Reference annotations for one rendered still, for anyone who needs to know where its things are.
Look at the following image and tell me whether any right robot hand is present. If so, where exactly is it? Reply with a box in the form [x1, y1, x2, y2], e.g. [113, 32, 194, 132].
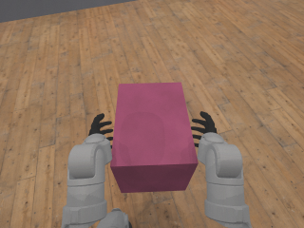
[191, 111, 218, 147]

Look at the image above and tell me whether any robot right forearm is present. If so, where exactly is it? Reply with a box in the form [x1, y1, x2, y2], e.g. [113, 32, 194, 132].
[197, 132, 252, 228]

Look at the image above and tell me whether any robot left shin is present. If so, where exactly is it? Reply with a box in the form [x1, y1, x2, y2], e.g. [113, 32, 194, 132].
[111, 208, 122, 212]

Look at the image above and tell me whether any carton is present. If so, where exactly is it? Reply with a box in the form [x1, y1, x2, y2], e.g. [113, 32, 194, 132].
[110, 82, 199, 193]

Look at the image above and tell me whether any left robot thigh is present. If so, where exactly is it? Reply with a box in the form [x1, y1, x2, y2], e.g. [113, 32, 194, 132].
[96, 211, 129, 228]

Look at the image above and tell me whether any robot left forearm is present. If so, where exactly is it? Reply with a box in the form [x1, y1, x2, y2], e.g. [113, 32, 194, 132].
[61, 133, 112, 228]

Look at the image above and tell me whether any left robot hand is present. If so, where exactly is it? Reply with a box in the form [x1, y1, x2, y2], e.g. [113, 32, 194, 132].
[88, 113, 113, 149]

